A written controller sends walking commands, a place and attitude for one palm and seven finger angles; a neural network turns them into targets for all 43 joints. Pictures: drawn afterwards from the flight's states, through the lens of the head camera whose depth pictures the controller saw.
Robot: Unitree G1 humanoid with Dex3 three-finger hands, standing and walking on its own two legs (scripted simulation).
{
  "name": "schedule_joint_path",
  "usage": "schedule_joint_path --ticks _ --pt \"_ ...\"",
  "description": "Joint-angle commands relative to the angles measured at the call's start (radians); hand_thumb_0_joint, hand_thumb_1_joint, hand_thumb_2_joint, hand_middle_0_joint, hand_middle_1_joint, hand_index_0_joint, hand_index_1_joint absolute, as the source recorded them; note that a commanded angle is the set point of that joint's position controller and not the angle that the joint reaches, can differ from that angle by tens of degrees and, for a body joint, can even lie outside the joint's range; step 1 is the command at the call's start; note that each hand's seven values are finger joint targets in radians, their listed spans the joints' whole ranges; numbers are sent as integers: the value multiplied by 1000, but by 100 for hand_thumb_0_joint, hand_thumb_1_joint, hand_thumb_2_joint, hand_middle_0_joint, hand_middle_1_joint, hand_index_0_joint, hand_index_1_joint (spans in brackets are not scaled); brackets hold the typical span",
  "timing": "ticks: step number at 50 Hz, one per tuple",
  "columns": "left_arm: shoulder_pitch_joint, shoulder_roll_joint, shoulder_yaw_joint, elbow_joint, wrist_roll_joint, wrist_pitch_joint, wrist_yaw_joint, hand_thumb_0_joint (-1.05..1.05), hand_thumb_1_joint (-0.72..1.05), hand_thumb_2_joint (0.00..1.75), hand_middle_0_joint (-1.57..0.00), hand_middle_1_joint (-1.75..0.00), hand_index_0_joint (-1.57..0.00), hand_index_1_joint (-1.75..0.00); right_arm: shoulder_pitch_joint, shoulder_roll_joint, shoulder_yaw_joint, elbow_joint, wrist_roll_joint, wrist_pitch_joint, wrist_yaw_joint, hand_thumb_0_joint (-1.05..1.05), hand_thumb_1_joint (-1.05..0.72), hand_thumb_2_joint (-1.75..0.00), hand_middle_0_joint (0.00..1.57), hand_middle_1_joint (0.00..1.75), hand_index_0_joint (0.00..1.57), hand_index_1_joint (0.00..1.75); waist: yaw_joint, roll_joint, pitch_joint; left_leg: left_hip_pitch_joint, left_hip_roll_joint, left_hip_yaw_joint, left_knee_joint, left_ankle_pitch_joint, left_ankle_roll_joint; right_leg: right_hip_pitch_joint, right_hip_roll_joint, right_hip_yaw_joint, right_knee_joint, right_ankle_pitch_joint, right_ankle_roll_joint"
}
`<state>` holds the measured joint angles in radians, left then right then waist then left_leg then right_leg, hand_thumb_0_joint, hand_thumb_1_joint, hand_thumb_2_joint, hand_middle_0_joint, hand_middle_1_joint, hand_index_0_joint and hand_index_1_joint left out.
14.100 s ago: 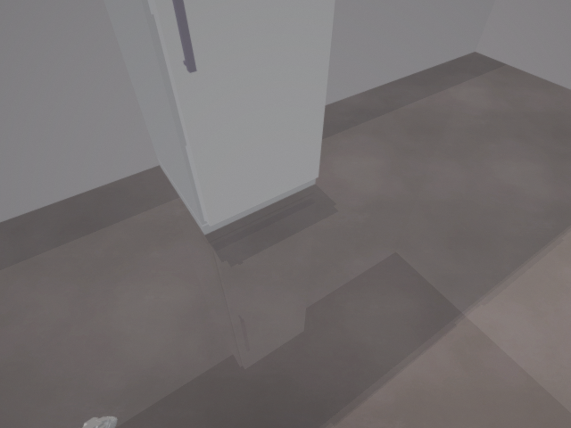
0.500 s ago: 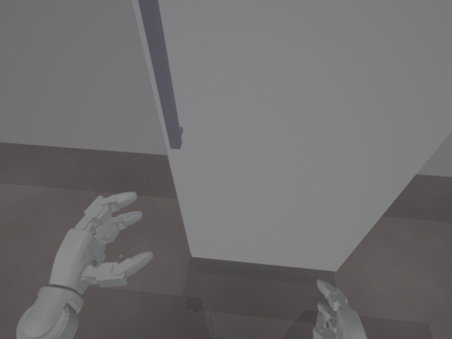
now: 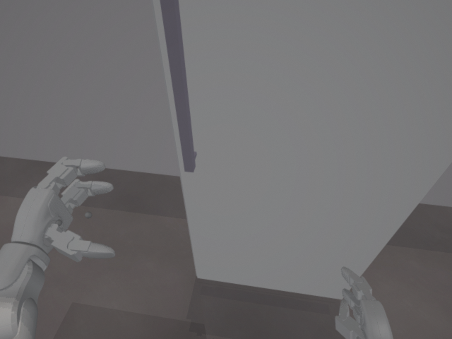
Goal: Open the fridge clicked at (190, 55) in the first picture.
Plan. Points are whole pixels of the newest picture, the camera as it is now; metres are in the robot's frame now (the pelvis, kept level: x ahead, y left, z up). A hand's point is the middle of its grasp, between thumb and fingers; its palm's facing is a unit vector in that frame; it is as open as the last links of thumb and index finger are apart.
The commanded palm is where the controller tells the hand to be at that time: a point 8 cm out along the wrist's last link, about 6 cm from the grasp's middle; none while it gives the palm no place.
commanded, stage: raise the hand to about handle height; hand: left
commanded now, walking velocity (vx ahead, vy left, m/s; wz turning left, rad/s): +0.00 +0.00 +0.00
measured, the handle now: (181, 65) +0.48 +0.14 +0.27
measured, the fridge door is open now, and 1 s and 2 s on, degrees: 0 0 0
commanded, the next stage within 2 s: move the hooked fingers beside the handle in 0.86 s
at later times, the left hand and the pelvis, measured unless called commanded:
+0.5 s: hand (65, 166) +0.28 +0.27 +0.21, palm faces +0.04 -1.00 -0.09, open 14.0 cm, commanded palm +0.24 +0.31 +0.21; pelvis -0.01 -0.01 +0.01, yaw +0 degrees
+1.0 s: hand (69, 172) +0.27 +0.26 +0.21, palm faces +0.06 -0.99 -0.09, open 14.0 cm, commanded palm +0.24 +0.30 +0.21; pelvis -0.01 -0.01 +0.01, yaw +0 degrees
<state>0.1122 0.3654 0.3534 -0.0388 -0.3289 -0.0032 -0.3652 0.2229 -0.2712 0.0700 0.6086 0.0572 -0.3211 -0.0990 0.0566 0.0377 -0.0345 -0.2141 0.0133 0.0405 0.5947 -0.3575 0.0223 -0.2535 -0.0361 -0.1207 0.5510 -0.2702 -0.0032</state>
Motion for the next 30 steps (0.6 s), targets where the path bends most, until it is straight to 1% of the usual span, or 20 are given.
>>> schedule_joint_path --ticks 1,3,5,7,9,10,11,14,15,16,17,18,20,21,22,24,25,26,27,30 --pt "-280 244 129 -159 -31 3 -24 0 -50 30 -30 -120 -30 -120 -99 -110 -36 -141 8 -35 -8 0 -90 -90 20 30 20 30 -1 39 -84 12 -3 -71 -142 299 -7 96 31 44 -87 234 -20" --pt "-327 270 150 -128 -33 27 -33 0 -50 30 -30 -120 -30 -120 -109 -110 -32 -143 12 -23 -11 0 -90 -90 20 30 20 30 -2 14 -86 11 -4 -73 -155 259 -4 96 31 47 -103 191 -17" --pt "-377 300 163 -122 -33 44 -43 0 -50 30 -30 -120 -30 -120 -123 -108 -25 -145 13 -11 -12 0 -90 -90 20 30 20 30 2 44 -85 25 -6 -70 -157 256 -2 107 30 59 -120 182 -21" --pt "-451 323 174 -149 -31 50 -49 0 -50 30 -30 -120 -30 -120 -133 -104 -24 -153 14 -7 -13 0 -90 -90 20 30 20 30 -2 68 -128 54 -8 -72 -164 275 -2 127 27 60 -123 205 -22" --pt "-469 326 176 -105 -30 62 -57 0 -50 30 -30 -120 -30 -120 -131 -103 -20 -149 17 -1 -15 0 -90 -90 20 30 20 30 -7 37 -125 58 -7 -75 -172 275 -1 126 30 52 -129 204 -20" --pt "-469 350 189 -88 -29 70 -64 0 -50 30 -30 -120 -30 -120 -134 -105 -19 -147 15 4 -13 0 -90 -90 20 30 20 30 -1 13 -123 52 -5 -72 -171 275 1 141 30 61 -139 204 -20" --pt "-503 353 190 -84 -32 76 -72 0 -50 30 -30 -120 -30 -120 -139 -105 -19 -146 18 7 -13 0 -90 -90 20 30 20 30 -6 23 -123 58 -6 -71 -175 276 2 138 27 63 -143 211 -20" --pt "-551 394 212 -43 -27 103 -85 0 -50 30 -30 -120 -30 -120 -143 -110 -21 -148 22 14 -13 0 -90 -90 20 30 20 30 -3 59 -127 64 -11 -70 -181 274 2 138 22 65 -147 209 -22" --pt "-552 416 228 -32 -28 112 -89 0 -50 30 -30 -120 -30 -120 -148 -111 -20 -148 20 18 -10 0 -90 -90 20 30 20 30 6 51 -134 59 -9 -68 -176 285 2 161 18 77 -152 219 -26" --pt "-584 423 228 -29 -25 122 -92 0 -50 30 -30 -120 -30 -120 -152 -113 -18 -151 24 23 -9 0 -90 -90 20 30 20 30 3 57 -142 57 -10 -67 -182 281 2 163 17 75 -153 215 -25" --pt "-598 427 232 -11 -28 128 -95 0 -50 30 -30 -120 -30 -120 -153 -113 -20 -153 25 23 -9 0 -90 -90 20 30 20 30 0 35 -130 55 -8 -71 -186 273 2 154 16 73 -156 203 -24" --pt "-598 438 243 11 -28 136 -98 0 -50 30 -30 -120 -30 -120 -152 -118 -23 -152 25 24 -8 0 -90 -90 20 30 20 30 1 34 -144 57 -9 -70 -183 278 3 158 15 76 -154 208 -24" --pt "-528 386 205 84 -35 154 -115 0 -50 30 -30 -120 -30 -120 -144 -121 -24 -152 30 34 0 0 -90 -90 20 30 20 30 3 -16 -107 30 -4 -65 -177 272 1 149 11 81 -155 202 -23" --pt "-523 371 191 89 -37 157 -124 0 -50 30 -30 -120 -30 -120 -148 -125 -26 -155 32 36 3 0 -90 -90 20 30 20 30 -3 0 -97 30 -5 -63 -174 266 1 132 9 87 -149 203 -23" --pt "-529 381 196 66 -35 158 -124 0 -50 30 -30 -120 -30 -120 -147 -129 -29 -162 33 38 5 0 -90 -90 20 30 20 30 1 -1 -119 32 -7 -63 -175 269 1 139 10 78 -143 206 -21" --pt "-551 392 200 10 -33 155 -116 0 -50 30 -30 -120 -30 -120 -156 -126 -31 -176 34 37 6 0 -90 -90 20 30 20 30 1 36 -139 50 -10 -62 -174 258 0 126 12 77 -141 182 -21" --pt "-547 412 216 -14 -33 149 -109 0 -50 30 -30 -120 -30 -120 -158 -124 -31 -178 30 39 8 0 -90 -90 20 30 20 30 11 20 -143 50 -6 -63 -172 275 0 146 12 81 -142 193 -25" --pt "-558 432 240 -44 -34 141 -102 0 -50 30 -30 -120 -30 -120 -160 -125 -33 -181 28 38 8 0 -90 -90 20 30 20 30 11 37 -171 58 -9 -61 -173 283 2 159 12 85 -140 205 -24" --pt "-549 436 255 -44 -36 136 -96 0 -50 30 -30 -120 -30 -120 -157 -121 -34 -181 27 37 6 0 -90 -90 20 30 20 30 12 22 -173 58 -9 -61 -173 284 4 160 14 82 -140 207 -23" --pt "-545 457 280 -71 -33 119 -69 0 -50 30 -30 -120 -30 -120 -152 -119 -34 -172 23 35 4 0 -90 -90 20 30 20 30 17 41 -151 63 -6 -56 -180 291 3 159 16 78 -149 206 -24"
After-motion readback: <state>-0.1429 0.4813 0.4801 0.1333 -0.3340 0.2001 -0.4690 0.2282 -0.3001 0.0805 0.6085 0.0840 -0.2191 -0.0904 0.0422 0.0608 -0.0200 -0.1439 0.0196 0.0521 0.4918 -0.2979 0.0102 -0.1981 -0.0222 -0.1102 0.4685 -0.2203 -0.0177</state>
